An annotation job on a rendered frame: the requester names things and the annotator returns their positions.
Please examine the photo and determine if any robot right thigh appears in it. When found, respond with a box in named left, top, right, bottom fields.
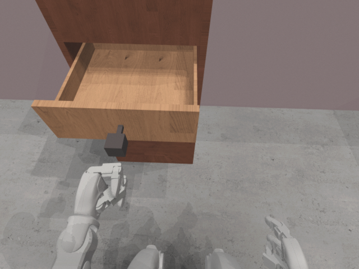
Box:
left=205, top=252, right=242, bottom=269

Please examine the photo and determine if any left robot hand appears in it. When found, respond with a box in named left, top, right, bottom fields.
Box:
left=73, top=163, right=128, bottom=219

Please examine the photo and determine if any right robot hand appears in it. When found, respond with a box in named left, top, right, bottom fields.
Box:
left=263, top=216, right=309, bottom=269

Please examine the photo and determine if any cabinet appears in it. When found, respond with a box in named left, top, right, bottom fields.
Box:
left=35, top=0, right=213, bottom=164

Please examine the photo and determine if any robot thigh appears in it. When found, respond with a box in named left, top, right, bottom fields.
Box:
left=205, top=252, right=242, bottom=269
left=127, top=248, right=164, bottom=269

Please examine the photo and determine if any left robot forearm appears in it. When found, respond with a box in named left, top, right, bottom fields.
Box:
left=52, top=214, right=100, bottom=269

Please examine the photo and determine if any robot left thigh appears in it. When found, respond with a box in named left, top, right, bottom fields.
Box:
left=127, top=248, right=164, bottom=269

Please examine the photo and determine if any drawer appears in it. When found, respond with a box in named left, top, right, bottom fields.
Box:
left=31, top=43, right=200, bottom=143

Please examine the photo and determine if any handle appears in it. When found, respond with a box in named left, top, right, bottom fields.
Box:
left=104, top=125, right=128, bottom=157

